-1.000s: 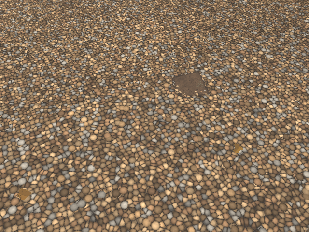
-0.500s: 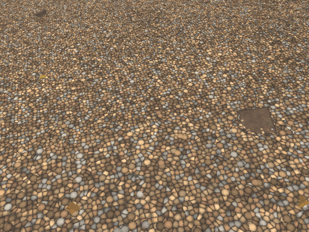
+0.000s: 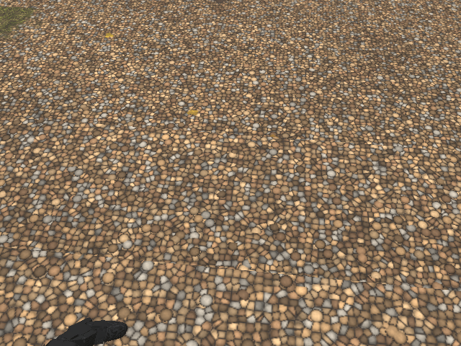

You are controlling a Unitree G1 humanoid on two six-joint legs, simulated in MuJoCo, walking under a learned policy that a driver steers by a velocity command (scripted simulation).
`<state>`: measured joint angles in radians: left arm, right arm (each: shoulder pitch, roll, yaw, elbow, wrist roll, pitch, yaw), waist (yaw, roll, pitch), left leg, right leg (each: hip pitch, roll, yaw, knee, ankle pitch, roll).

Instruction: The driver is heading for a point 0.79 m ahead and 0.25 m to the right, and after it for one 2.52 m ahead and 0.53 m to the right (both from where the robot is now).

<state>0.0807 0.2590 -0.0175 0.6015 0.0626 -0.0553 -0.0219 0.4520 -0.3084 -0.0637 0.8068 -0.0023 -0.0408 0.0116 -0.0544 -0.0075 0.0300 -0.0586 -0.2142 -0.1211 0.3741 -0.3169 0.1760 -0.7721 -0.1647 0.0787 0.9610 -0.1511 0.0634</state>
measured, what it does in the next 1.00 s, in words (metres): goes down, turning right: right foot, then left foot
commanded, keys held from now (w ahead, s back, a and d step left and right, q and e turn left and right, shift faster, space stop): w+q+shift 0.04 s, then w+shift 0.10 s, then w+e+shift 0.86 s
